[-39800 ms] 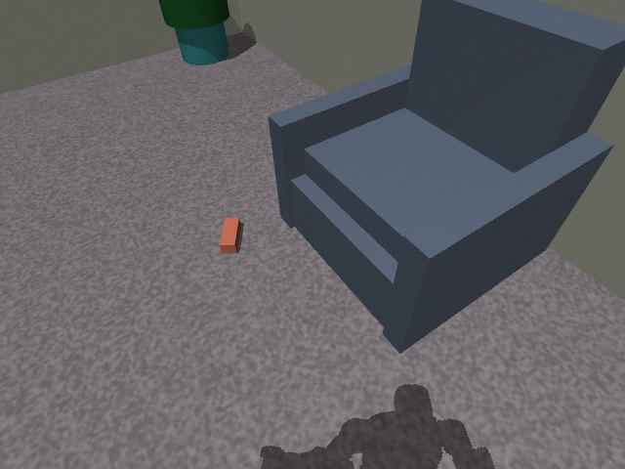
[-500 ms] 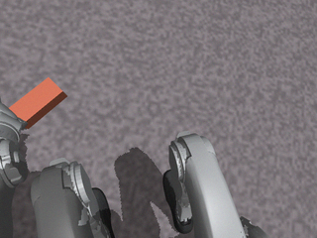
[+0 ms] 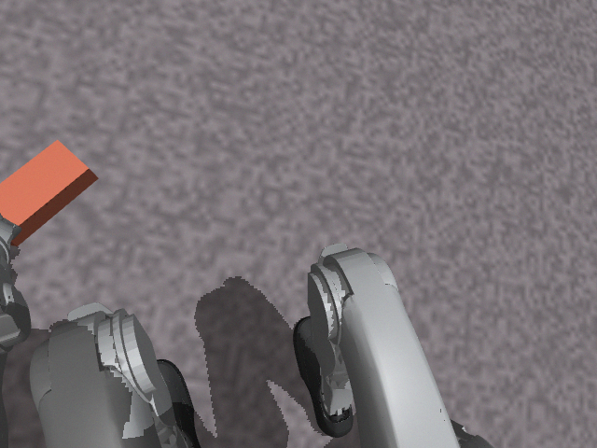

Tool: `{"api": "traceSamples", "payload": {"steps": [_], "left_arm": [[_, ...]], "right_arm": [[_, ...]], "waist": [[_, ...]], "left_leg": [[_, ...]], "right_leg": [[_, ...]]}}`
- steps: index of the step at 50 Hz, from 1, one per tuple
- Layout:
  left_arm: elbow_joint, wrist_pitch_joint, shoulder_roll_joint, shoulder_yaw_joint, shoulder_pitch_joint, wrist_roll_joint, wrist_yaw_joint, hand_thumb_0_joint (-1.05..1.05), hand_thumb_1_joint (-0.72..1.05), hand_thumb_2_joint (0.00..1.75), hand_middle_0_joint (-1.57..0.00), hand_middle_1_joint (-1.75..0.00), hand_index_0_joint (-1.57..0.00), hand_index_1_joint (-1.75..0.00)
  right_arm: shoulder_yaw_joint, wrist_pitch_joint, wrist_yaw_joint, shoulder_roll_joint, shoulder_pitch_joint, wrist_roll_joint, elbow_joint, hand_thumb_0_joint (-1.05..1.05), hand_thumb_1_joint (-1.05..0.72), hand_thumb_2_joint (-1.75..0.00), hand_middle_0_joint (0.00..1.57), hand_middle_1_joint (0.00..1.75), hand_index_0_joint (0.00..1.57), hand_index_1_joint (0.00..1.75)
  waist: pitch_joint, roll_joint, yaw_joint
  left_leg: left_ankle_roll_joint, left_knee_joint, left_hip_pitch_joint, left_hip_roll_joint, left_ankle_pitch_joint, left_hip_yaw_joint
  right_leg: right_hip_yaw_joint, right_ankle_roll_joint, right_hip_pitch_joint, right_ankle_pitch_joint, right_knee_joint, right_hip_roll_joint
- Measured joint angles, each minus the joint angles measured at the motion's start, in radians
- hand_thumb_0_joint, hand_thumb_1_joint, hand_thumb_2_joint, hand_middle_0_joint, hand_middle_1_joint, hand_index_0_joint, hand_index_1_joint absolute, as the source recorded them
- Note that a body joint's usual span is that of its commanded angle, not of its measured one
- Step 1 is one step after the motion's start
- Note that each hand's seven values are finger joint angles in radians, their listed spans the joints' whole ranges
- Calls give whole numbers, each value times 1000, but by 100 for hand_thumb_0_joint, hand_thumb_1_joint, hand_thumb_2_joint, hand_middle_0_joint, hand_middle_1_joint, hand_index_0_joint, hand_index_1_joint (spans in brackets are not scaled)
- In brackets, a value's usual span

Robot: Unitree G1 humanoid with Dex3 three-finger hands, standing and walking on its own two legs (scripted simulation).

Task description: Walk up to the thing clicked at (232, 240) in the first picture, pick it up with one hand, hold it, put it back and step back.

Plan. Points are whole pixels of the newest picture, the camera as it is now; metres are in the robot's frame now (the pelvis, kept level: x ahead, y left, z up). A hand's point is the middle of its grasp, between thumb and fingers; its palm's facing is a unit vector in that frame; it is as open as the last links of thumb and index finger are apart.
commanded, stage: rise first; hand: left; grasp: from above
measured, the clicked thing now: (37, 193) +0.50 +0.31 -0.29
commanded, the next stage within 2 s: none
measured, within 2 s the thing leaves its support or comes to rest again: neither
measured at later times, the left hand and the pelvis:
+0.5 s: hand out of the picture +0.46 +0.35 -0.18, palm faces -0.24 -0.33 -0.91, open 13.6 cm; pelvis +0.00 +0.00 -0.01, yaw -1 degrees
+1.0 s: hand out of the picture +0.46 +0.37 -0.17, palm faces -0.25 -0.32 -0.91, open 14.1 cm; pelvis +0.00 +0.00 +0.00, yaw -1 degrees
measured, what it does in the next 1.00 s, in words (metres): stands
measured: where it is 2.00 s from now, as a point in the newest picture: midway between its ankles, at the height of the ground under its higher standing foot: (257, 419)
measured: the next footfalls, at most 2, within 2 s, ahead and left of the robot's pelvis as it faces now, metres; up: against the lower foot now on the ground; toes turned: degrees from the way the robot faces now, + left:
none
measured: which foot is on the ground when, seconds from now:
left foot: down 0.00-1.00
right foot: down 0.00-1.00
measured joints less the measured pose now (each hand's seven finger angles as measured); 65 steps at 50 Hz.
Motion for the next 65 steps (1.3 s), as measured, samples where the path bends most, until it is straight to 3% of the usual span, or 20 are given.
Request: {"api": "traceSamples", "payload": {"steps": [21, 26, 53, 65], "left_arm": [[69, -35, 104, 2, -42, 9, -11, 0, -46, 91, -20, -96, -20, -96], [49, -29, 113, 16, -36, 13, -3, 0, -46, 91, -21, -96, -20, -96], [7, -2, 123, -26, -25, 4, -50, 0, -58, 101, -14, -102, -11, -103], [33, -12, 134, -17, -41, 8, -53, 0, -59, 101, -12, -104, -10, -105]], "right_arm": [[46, -39, 2, -26, -10, -13, -22, 0, -93, -90, 19, 30, 19, 30], [54, -40, 5, -27, -7, -11, -27, 0, -93, -90, 19, 30, 19, 30], [57, -43, 8, -28, 8, 0, -42, 0, -93, -91, 19, 30, 19, 30], [67, -49, -1, -36, 4, -6, -47, 0, -93, -91, 19, 30, 19, 30]], "waist": [[47, -19, -20], [50, -26, -24], [30, -22, -19], [49, -19, -29]], "left_leg": [[-6, 28, -7, -1, 10, -26], [-6, 31, -7, 0, 5, -32], [-1, 20, 1, -5, 6, -30], [-4, 22, 0, -3, 8, -32]], "right_leg": [[-19, -2, -4, 19, 16, 8], [-24, 0, 0, 17, 13, 9], [-23, 4, 15, 14, -1, 7], [-24, 3, 8, 20, 2, 11]]}}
